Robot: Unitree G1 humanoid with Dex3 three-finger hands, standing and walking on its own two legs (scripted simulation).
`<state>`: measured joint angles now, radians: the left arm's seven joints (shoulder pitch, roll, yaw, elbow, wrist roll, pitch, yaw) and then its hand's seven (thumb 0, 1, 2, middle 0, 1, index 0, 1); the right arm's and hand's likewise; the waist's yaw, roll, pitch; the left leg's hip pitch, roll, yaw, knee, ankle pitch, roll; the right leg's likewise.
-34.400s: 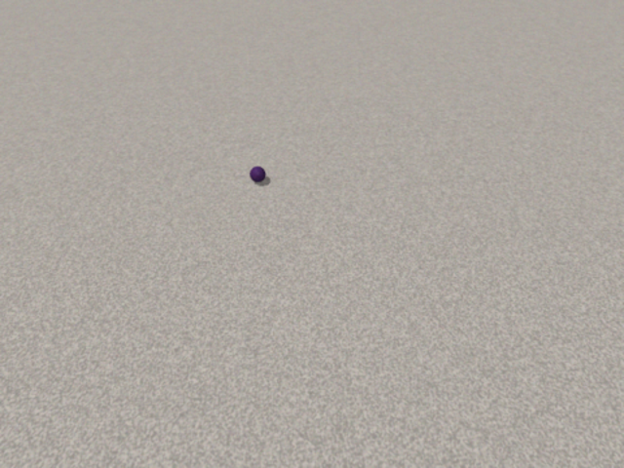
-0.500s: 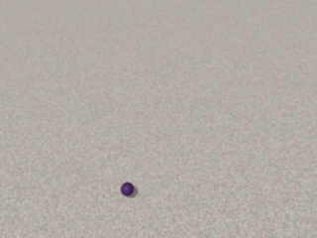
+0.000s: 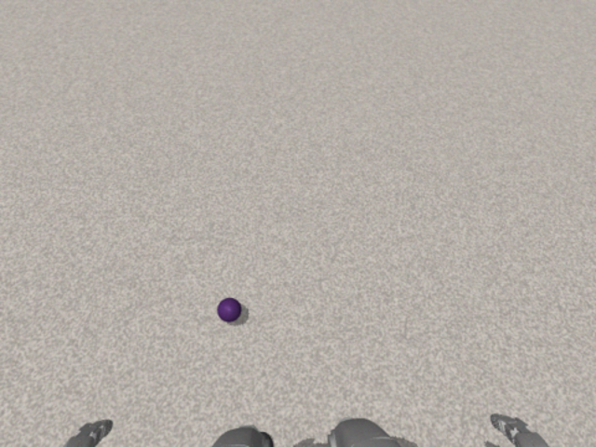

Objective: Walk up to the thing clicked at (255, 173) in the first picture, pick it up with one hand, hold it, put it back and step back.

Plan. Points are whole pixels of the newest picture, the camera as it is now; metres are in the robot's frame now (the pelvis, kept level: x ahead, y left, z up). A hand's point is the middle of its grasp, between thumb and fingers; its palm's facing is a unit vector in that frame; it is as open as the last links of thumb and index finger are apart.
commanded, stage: step back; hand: left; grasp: from above
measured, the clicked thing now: (229, 309) +0.54 +0.21 -0.72
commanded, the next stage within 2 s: none
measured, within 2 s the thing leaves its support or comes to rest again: neither
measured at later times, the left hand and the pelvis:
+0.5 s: hand out of the picture +0.00 +0.26 -0.15, palm faces +0.04 -0.93 -0.37, open 7.4 cm; pelvis -0.14 -0.01 -0.01, yaw +3 degrees
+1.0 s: hand out of the picture -0.23 +0.22 -0.14, palm faces +0.00 -0.91 -0.40, open 7.4 cm; pelvis -0.30 -0.05 +0.00, yaw -1 degrees
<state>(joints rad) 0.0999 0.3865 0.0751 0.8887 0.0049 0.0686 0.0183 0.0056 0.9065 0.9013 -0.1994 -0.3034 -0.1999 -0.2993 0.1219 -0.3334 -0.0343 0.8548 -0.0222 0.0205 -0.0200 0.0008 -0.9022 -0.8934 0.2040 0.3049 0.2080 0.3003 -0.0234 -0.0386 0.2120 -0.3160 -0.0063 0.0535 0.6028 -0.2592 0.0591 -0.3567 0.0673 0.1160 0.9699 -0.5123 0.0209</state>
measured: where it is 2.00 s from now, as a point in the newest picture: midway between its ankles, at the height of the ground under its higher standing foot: outside the picture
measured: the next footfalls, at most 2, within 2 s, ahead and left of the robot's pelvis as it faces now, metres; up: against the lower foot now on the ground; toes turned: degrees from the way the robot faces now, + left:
right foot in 0.12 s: -0.01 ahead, -0.14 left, +0.00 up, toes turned +1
left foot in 0.46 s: -0.11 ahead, +0.11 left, +0.00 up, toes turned +1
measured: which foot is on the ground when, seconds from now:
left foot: down 0.00-0.14, up 0.16-0.44, down 0.46-0.88, up 0.90-1.00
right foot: up 0.00-0.10, down 0.12-0.48, up 0.50-0.82, down 0.84-1.00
